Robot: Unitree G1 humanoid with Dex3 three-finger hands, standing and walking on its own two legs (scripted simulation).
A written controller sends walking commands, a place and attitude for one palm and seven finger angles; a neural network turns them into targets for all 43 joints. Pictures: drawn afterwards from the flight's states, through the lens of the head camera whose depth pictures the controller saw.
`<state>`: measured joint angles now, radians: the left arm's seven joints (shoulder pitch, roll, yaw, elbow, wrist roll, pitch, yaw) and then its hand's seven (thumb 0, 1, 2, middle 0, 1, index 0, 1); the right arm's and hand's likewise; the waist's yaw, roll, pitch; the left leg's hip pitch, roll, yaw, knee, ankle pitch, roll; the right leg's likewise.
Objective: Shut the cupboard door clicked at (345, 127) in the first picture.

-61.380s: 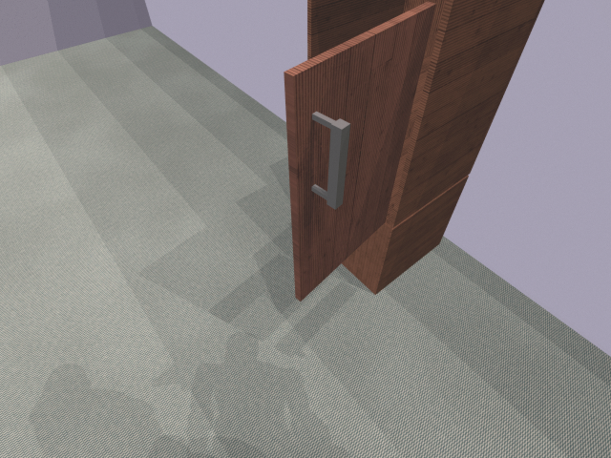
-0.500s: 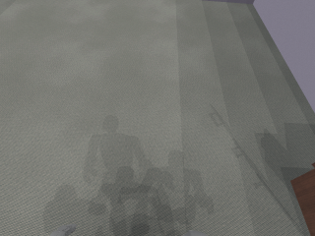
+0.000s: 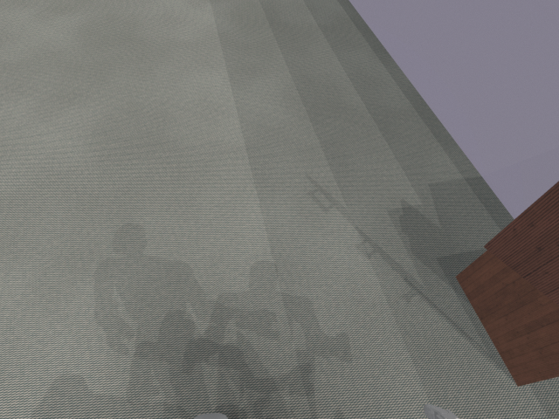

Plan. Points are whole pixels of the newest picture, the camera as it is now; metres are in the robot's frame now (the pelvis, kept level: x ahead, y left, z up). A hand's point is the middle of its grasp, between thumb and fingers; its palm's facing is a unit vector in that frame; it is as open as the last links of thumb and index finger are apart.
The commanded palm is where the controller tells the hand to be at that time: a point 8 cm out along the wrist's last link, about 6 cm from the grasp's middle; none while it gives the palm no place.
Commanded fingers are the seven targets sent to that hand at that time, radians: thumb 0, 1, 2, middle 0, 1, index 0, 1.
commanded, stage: turn to face it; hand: left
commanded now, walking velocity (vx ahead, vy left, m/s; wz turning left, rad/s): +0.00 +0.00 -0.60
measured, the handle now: out of the picture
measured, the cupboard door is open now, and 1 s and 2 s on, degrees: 27 27 27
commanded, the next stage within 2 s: take the last steps up to it in 1.12 s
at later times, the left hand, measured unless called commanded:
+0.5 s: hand (194, 377) +0.19 +0.14 -0.15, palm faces -0.31 -0.91 -0.27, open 7.4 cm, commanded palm none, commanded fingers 0.00 0.90 0.90 -0.20 -0.30 -0.20 -0.30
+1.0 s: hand (191, 354) +0.23 +0.16 -0.16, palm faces -0.50 -0.84 -0.19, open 7.4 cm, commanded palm none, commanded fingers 0.00 0.90 0.90 -0.20 -0.30 -0.20 -0.30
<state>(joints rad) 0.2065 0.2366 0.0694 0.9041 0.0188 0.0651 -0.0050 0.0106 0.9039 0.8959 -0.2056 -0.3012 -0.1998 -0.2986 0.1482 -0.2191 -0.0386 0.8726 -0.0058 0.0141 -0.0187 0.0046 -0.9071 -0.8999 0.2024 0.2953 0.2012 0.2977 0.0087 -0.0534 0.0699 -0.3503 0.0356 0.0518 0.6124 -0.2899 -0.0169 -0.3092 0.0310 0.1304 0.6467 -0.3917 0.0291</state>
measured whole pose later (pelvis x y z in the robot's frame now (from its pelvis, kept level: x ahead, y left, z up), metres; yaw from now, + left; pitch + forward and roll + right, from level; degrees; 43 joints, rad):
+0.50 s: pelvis +0.01 -0.01 +0.00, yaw -18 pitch +0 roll -1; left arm 0.13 0.22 0.06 0.87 0.02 0.04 -0.02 0.01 0.91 0.90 -0.20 -0.30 -0.19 -0.30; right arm 0.25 -0.27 -0.07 0.95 -0.01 0.06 -0.02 0.01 -0.90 -0.90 0.20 0.30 0.20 0.30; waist -0.03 0.06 0.08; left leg -0.36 0.15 0.15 0.94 -0.53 -0.05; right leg -0.29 -0.01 -0.06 0.64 -0.34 -0.02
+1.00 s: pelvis +0.05 +0.02 +0.02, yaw -34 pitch +1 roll -3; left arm 0.19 0.27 0.09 0.93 0.02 0.08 -0.02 0.01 0.91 0.90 -0.20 -0.30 -0.20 -0.30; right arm 0.20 -0.19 -0.01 0.88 -0.03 0.01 -0.03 0.00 -0.90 -0.90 0.21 0.30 0.20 0.30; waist 0.01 -0.05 0.06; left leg -0.25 0.08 0.13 0.51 -0.26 0.03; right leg -0.47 0.01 0.02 1.13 -0.45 0.05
